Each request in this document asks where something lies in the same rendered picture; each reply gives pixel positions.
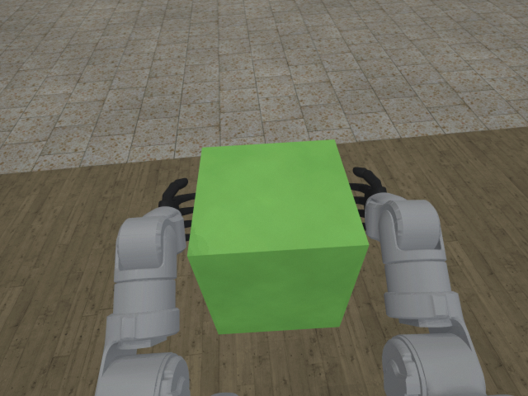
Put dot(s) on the right robot upper arm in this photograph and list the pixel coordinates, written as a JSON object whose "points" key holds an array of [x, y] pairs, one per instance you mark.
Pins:
{"points": [[432, 364]]}

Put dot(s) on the carton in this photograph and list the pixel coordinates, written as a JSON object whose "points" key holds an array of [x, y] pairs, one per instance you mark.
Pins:
{"points": [[276, 240]]}

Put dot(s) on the left robot upper arm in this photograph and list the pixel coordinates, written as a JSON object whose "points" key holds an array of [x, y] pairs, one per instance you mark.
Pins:
{"points": [[154, 374]]}

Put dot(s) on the robot left hand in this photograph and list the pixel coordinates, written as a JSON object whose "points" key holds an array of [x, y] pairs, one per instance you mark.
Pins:
{"points": [[169, 199]]}

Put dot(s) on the robot right hand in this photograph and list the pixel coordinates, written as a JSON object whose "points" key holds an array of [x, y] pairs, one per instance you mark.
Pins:
{"points": [[374, 188]]}

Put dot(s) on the robot right forearm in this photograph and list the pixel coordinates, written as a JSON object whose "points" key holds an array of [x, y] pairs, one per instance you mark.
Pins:
{"points": [[413, 251]]}

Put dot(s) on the robot left forearm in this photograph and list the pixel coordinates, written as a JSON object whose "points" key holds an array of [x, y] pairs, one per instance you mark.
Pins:
{"points": [[144, 309]]}

